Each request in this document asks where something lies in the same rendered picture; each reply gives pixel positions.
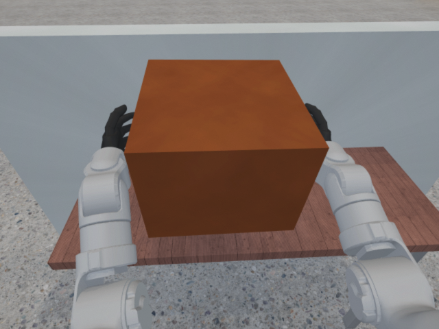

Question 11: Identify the right robot forearm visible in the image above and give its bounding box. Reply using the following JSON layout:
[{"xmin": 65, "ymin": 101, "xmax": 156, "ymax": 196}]
[{"xmin": 315, "ymin": 141, "xmax": 435, "ymax": 307}]

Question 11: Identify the right robot hand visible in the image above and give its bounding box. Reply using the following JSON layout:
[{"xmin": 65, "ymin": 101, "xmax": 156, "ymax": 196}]
[{"xmin": 305, "ymin": 103, "xmax": 332, "ymax": 141}]

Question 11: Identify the right robot upper arm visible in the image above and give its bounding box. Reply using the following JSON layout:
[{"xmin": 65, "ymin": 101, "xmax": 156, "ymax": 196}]
[{"xmin": 346, "ymin": 256, "xmax": 439, "ymax": 329}]

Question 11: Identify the left robot forearm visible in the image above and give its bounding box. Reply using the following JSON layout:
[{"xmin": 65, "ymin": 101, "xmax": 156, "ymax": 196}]
[{"xmin": 71, "ymin": 147, "xmax": 137, "ymax": 329}]

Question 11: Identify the left robot upper arm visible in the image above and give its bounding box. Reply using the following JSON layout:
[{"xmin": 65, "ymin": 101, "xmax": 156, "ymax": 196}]
[{"xmin": 72, "ymin": 278, "xmax": 152, "ymax": 329}]

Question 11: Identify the left robot hand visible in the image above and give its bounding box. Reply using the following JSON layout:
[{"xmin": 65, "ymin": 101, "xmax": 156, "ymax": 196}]
[{"xmin": 101, "ymin": 104, "xmax": 134, "ymax": 152}]

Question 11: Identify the carton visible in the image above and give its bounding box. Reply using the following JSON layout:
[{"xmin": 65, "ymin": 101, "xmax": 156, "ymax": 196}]
[{"xmin": 124, "ymin": 60, "xmax": 329, "ymax": 238}]

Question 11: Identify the table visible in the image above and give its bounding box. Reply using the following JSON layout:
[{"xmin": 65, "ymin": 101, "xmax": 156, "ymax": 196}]
[{"xmin": 47, "ymin": 147, "xmax": 439, "ymax": 329}]

